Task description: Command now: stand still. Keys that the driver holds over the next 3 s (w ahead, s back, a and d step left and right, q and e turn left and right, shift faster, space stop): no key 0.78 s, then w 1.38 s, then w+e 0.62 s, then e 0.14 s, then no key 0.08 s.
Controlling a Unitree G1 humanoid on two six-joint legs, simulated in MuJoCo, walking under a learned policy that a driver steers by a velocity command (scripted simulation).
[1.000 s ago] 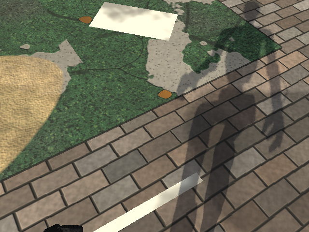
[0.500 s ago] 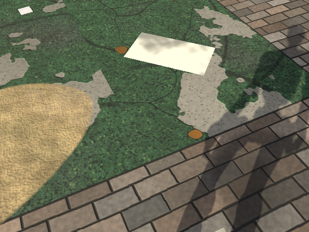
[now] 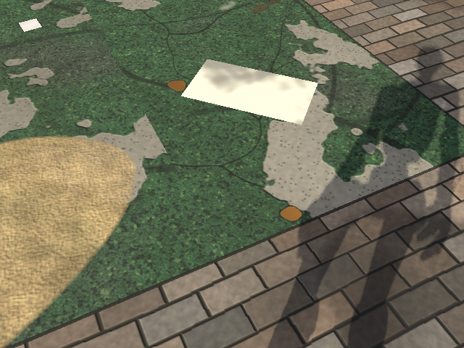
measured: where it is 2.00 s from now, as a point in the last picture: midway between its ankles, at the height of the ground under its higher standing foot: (222, 337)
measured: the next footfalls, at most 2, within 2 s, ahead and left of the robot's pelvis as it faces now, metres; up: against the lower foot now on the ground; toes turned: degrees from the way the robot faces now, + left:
right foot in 1.56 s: +0.46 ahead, -0.04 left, +0.00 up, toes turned -4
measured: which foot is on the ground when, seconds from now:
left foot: down 0.00-1.00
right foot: down 0.00-1.00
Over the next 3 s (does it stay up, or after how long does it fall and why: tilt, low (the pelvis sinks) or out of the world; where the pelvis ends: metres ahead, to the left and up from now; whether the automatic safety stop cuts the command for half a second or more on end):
stays up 1.05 -0.02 0.00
